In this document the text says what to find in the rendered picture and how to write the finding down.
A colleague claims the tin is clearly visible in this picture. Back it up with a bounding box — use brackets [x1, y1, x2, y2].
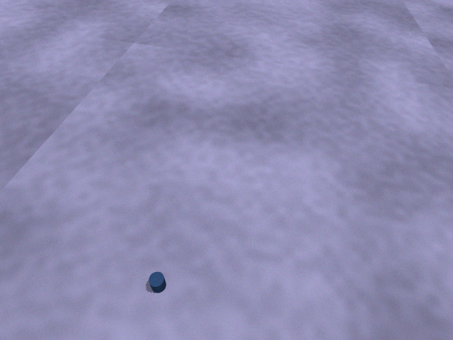
[149, 272, 166, 293]

